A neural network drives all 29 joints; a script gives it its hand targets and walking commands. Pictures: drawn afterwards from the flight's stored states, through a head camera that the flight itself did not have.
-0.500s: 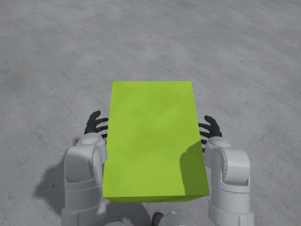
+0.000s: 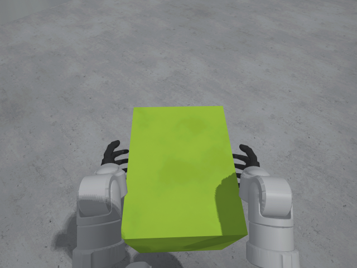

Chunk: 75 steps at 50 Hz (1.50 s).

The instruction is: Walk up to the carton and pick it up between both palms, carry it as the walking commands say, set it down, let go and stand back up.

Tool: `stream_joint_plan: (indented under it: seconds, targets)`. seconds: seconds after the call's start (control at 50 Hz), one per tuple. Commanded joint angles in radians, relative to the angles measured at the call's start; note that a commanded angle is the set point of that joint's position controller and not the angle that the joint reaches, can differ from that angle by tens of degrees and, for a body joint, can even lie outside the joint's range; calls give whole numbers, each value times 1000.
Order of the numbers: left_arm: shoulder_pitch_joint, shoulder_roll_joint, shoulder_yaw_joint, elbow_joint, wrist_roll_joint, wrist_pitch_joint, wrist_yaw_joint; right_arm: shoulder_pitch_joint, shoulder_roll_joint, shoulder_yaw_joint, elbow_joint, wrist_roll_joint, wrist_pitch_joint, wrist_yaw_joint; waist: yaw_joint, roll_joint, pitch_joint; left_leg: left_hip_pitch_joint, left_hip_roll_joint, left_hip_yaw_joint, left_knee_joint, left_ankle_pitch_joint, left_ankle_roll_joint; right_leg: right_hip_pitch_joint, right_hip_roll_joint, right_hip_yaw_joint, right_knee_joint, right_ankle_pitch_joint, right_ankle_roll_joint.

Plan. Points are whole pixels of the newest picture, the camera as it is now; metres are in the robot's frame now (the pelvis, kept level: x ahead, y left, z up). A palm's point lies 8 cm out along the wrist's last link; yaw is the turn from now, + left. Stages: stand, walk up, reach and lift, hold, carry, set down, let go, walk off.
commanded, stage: carry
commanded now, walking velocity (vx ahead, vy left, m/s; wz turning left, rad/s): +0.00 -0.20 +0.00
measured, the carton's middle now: (179, 182) +0.32 +0.00 -0.03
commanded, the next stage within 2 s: none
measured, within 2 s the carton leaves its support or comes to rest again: neither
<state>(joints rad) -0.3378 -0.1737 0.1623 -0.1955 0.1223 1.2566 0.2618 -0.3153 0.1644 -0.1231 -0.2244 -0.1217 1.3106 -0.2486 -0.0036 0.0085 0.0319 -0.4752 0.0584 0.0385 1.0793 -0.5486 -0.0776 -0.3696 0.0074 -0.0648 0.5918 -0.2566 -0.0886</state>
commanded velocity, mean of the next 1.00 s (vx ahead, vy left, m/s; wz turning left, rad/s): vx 0.00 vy -0.20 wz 0.00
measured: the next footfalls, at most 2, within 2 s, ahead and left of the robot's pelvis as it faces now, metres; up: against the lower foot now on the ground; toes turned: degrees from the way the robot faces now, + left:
left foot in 0.22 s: +0.03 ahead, +0.09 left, +0.00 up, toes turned +10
right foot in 0.48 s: +0.03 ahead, -0.22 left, +0.00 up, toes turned -3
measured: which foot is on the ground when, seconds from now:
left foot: up 0.00-0.20, down 0.22-0.48, up 0.50-0.86, down 0.88-1.00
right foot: down 0.00-0.24, up 0.26-0.46, down 0.48-0.90, up 0.92-1.00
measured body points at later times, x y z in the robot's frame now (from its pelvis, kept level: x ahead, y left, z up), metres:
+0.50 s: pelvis -0.02 -0.12 -0.01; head +0.01 -0.13 +0.44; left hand +0.28 +0.03 +0.06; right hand +0.28 -0.26 +0.05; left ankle -0.01 +0.08 -0.73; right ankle -0.01 -0.22 -0.74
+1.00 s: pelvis -0.04 -0.23 +0.00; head +0.00 -0.22 +0.44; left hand +0.26 -0.06 +0.05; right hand +0.27 -0.36 +0.06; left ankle -0.03 -0.08 -0.73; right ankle -0.05 -0.29 -0.70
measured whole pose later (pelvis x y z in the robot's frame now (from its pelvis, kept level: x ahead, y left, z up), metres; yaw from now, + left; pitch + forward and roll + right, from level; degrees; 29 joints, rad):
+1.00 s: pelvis -0.04 -0.23 +0.00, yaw +2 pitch +3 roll -1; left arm -0.34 -0.17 0.17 -0.19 0.15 1.25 0.26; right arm -0.34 0.17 -0.12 -0.19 -0.12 1.28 -0.26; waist 0.00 -0.01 0.02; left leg -0.38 0.12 0.08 0.61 -0.28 -0.03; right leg -0.45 0.07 -0.11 0.87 -0.41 -0.05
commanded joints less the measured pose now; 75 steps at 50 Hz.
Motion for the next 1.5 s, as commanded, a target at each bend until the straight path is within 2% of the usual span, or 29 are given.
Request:
stream_joint_plan:
  seconds: [0.0, 0.1, 0.18, 0.2, 0.22, 0.24, 0.28, 0.32, 0.38, 0.42, 0.44, 0.48, 0.5, 0.54, 0.62, 0.74, 0.82, 0.84, 0.86, 0.88, 0.9, 0.94, 1.04, 1.08, 1.12, 1.14, 1.18, 1.36, 1.48]
  targets:
    - [-491, -1028, -656, -69, -461, -10, -445, -703, 1027, 712, -178, 495, -66, 391, 30, -196, -507, -108, -30, 49, -80, -26, 30, 408, -228, 272, -205, 439, -87]
    - [-522, -1037, -691, -75, -459, -4, -432, -676, 1026, 672, -118, 493, -57, 409, 29, -143, -537, 79, -44, 100, -284, 24, 55, 305, -230, 238, -244, 380, -73]
    - [-511, -1033, -710, -67, -446, 0, -426, -633, 1029, 649, -84, 481, -61, 420, 3, -115, -546, 491, -13, 153, -678, 293, 97, 68, -133, 64, -277, 257, 127]
    - [-540, -1037, -728, -76, -449, 0, -426, -619, 1030, 640, -77, 474, -66, 423, -16, 13, -547, 621, 145, -22, -776, 291, 164, -82, -60, -12, -158, 224, 205]
    - [-562, -1035, -731, -97, -451, 1, -428, -619, 1024, 636, -83, 476, -71, 426, -19, 358, -544, 603, 472, -433, -795, 428, 294, -206, 8, -17, 219, -180, 207]
    - [-638, -1029, -736, -124, -457, 4, -428, -671, 1042, 638, -77, 480, -81, 424, -12, 406, -482, 442, 584, -560, -814, 480, 390, -257, -26, 94, 488, -299, 155]
    - [-603, -1070, -736, -66, -457, -5, -432, -692, 1042, 634, -107, 481, -73, 435, -7, 135, -429, 327, 423, -276, -744, 537, 272, -196, -23, 149, 544, -204, 89]
    - [-585, -1060, -724, -65, -463, -4, -425, -710, 1037, 638, -123, 483, -75, 430, -2, 154, -452, 405, 300, -110, -655, 805, 179, -180, 3, 65, 297, -199, 90]
    - [-588, -1046, -735, -115, -481, 1, -419, -657, 1028, 625, -127, 466, -69, 420, -8, 284, -490, 422, 299, -92, -593, 980, 165, -68, 34, -20, 59, -201, 102]
    - [-561, -1040, -726, -106, -478, 3, -422, -653, 1026, 634, -126, 461, -64, 416, 11, 256, -511, 356, 252, -34, -517, 777, 98, 106, 31, -59, -208, -24, 96]
    - [-580, -1036, -728, -122, -486, -2, -426, -666, 1029, 645, -141, 468, -67, 414, 13, 159, -521, 248, 204, 1, -435, 569, 52, 238, -46, 46, -272, 50, 87]
    - [-570, -1015, -705, -93, -473, -5, -432, -673, 1026, 663, -142, 469, -63, 417, 15, -303, -480, -122, 3, 121, -175, -176, -24, 364, -356, 377, -237, 528, -46]
    - [-563, -1030, -706, -91, -463, -8, -436, -704, 1056, 684, -146, 480, -66, 416, 24, -283, -486, -138, 0, 53, -48, -181, 1, 388, -320, 325, -187, 579, -101]
    - [-546, -1044, -692, -93, -469, -4, -437, -701, 1048, 703, -167, 484, -74, 405, 24, -158, -492, -170, 3, 22, 11, -87, 27, 466, -259, 217, -124, 770, -68]
    - [-516, -1033, -671, -112, -470, -9, -440, -709, 1040, 711, -200, 494, -72, 390, 24, -196, -533, -153, -16, 51, -37, -28, 20, 546, -222, 200, -99, 931, -34]
    - [-518, -1036, -704, -112, -460, -9, -425, -682, 1023, 682, -167, 496, -58, 403, 30, -144, -533, -22, -19, 85, -254, 10, 32, 474, -214, 210, -134, 824, -77]
    - [-545, -1025, -726, -124, -451, -9, -414, -656, 1031, 661, -118, 496, -57, 422, 13, -115, -554, 268, -22, 121, -547, 221, 67, 289, -186, 142, -149, 634, 6]
    - [-554, -1029, -734, -108, -446, -9, -412, -652, 1028, 652, -107, 489, -63, 425, -4, -60, -576, 460, 38, 77, -661, 369, 91, 147, -148, 81, -105, 524, 63]
    - [-560, -1023, -744, -118, -443, -9, -410, -616, 1027, 641, -85, 485, -66, 428, -16, 104, -563, 599, 234, -128, -740, 498, 170, -32, -58, -3, 16, 383, 149]
    - [-574, -1025, -746, -136, -439, -9, -412, -637, 1027, 643, -107, 488, -77, 429, -13, 383, -553, 609, 513, -471, -727, 792, 306, -188, 12, 7, 298, -228, 153]
    - [-630, -1028, -752, -143, -449, -4, -415, -682, 1036, 647, -105, 490, -84, 428, -16, 349, -514, 510, 541, -475, -713, 899, 383, -202, -12, 118, 505, -313, 130]
    - [-563, -1066, -747, -98, -452, -10, -423, -658, 1039, 652, -130, 484, -76, 436, -8, 139, -477, 443, 412, -255, -674, 793, 274, -189, -26, 140, 433, -256, 95]
    - [-555, -1041, -735, -131, -471, -2, -419, -646, 1030, 645, -142, 465, -68, 417, 2, 253, -527, 429, 294, -90, -563, 969, 151, 26, 33, -33, -49, -132, 102]
    - [-554, -1026, -726, -130, -480, -3, -429, -644, 1029, 658, -142, 466, -67, 413, 13, 139, -533, 271, 208, -19, -451, 622, 69, 248, -35, 32, -266, 46, 90]
    - [-550, -1010, -707, -103, -474, -5, -436, -665, 1021, 680, -160, 472, -66, 414, 12, -297, -484, -113, 10, 129, -192, -154, -17, 398, -347, 356, -226, 640, -22]
    - [-541, -1029, -706, -91, -460, -11, -438, -692, 1043, 690, -169, 480, -68, 416, 19, -276, -506, -105, 9, 77, -100, -180, 7, 409, -322, 303, -171, 679, -104]
    - [-562, -1035, -700, -106, -472, -5, -439, -692, 1052, 706, -156, 484, -72, 409, 20, -142, -502, -149, 19, 47, -30, -90, 25, 486, -265, 201, -122, 808, -68]
    - [-526, -1028, -696, -111, -462, -5, -431, -685, 1027, 684, -161, 491, -56, 402, 27, -161, -536, -22, -12, 81, -218, -8, 32, 477, -225, 205, -152, 787, -62]
    - [-558, -1019, -727, -102, -447, -1, -415, -640, 1033, 651, -90, 487, -55, 424, -6, -78, -562, 469, 35, 92, -674, 321, 90, 146, -153, 67, -142, 476, 87]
